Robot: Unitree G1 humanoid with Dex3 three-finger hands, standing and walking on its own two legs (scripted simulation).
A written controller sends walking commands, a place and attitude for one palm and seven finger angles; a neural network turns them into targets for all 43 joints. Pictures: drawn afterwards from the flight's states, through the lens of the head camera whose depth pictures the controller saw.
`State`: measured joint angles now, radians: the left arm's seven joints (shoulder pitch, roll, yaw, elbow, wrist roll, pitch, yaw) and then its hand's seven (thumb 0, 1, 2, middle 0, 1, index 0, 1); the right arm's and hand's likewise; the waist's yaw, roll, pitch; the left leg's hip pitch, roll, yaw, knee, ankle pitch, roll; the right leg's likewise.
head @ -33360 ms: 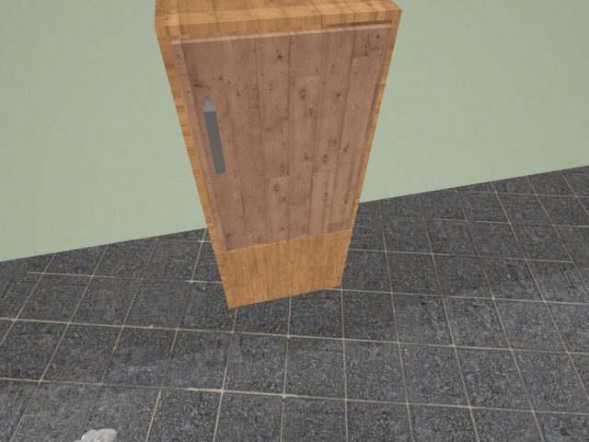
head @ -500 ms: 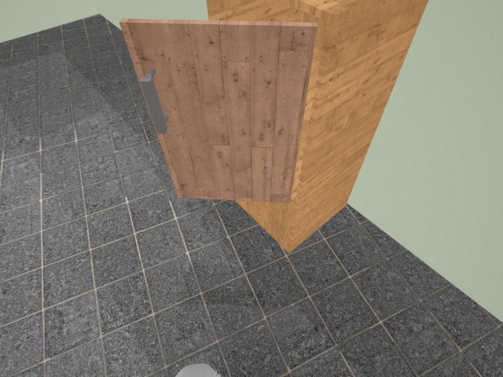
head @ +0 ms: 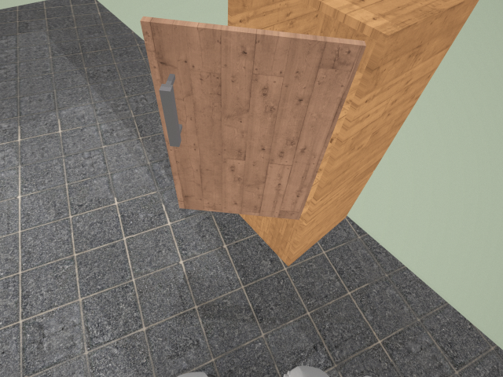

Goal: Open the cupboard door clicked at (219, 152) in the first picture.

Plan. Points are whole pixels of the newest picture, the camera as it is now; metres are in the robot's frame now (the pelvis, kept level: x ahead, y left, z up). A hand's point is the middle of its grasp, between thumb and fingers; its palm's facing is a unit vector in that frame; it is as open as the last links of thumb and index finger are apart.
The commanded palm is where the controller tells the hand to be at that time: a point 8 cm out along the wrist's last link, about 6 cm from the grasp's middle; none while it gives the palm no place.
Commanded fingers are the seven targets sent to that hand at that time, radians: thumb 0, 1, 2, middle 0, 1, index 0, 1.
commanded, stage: come to a stop and stand still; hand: left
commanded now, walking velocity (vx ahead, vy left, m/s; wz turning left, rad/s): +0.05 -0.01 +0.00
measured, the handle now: (173, 111) +0.59 +0.22 +0.04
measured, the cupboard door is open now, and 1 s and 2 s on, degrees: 46 46 46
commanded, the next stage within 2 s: look again from close up in 0.64 s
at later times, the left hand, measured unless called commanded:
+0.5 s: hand out of the picture +0.01 +0.11 -0.18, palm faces +0.05 -0.98 -0.19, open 7.2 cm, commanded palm none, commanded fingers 0.00 0.90 0.90 -0.20 -0.30 -0.20 -0.30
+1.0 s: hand out of the picture +0.01 +0.13 -0.18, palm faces +0.06 -0.97 -0.24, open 7.4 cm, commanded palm none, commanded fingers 0.00 0.90 0.90 -0.20 -0.30 -0.20 -0.30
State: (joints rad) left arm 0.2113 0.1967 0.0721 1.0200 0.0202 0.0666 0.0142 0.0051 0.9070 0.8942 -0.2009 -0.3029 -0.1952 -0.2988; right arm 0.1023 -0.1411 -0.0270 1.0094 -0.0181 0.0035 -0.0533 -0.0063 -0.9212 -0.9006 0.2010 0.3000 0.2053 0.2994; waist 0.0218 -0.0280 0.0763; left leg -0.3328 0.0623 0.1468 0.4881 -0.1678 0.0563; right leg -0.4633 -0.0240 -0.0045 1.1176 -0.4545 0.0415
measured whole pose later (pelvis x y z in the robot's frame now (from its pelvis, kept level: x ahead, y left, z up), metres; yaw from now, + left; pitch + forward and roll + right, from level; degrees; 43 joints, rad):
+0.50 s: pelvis -0.01 -0.07 +0.00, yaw +1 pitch -1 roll +0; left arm 0.22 0.17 0.02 1.10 0.00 0.02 0.03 0.01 0.94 0.89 -0.20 -0.30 -0.20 -0.30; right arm 0.29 -0.14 -0.02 1.15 -0.02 0.02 -0.03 0.00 -0.91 -0.90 0.19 0.30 0.20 0.30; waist -0.02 -0.01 0.04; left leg -0.24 0.04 0.03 0.50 -0.24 -0.02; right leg -0.15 -0.01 -0.06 0.48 -0.31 0.00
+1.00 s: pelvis -0.02 -0.06 -0.01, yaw +1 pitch -2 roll +0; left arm 0.31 0.21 0.02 0.98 0.03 0.00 0.03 0.01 0.90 0.89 -0.20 -0.30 -0.20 -0.30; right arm 0.22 -0.23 -0.04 0.98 -0.02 -0.01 -0.03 0.01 -0.91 -0.90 0.20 0.30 0.20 0.30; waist 0.01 -0.01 0.01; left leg -0.25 0.03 0.03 0.57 -0.27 -0.01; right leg -0.16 -0.02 -0.06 0.55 -0.35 0.00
